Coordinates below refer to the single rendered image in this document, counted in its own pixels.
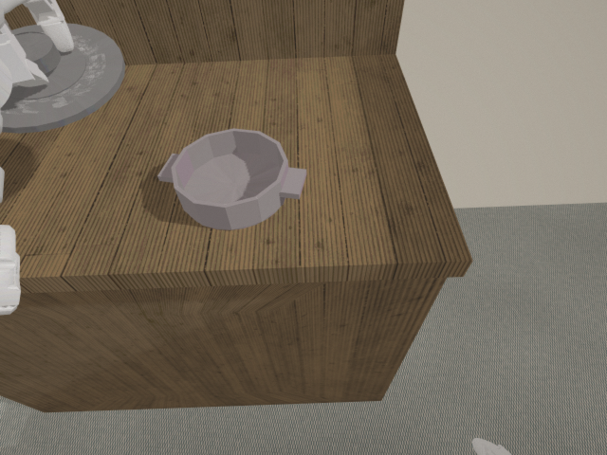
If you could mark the table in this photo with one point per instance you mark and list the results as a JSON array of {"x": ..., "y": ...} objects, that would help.
[{"x": 127, "y": 303}]

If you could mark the knob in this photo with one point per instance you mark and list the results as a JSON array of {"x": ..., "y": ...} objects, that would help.
[{"x": 39, "y": 49}]

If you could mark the left robot hand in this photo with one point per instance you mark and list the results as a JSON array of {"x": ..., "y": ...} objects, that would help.
[{"x": 46, "y": 14}]

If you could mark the left robot upper arm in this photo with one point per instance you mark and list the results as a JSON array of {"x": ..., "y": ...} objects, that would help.
[{"x": 10, "y": 289}]

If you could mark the pot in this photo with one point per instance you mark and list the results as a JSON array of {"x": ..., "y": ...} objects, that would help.
[{"x": 232, "y": 179}]

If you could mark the lid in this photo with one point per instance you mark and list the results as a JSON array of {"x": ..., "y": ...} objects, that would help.
[{"x": 85, "y": 79}]

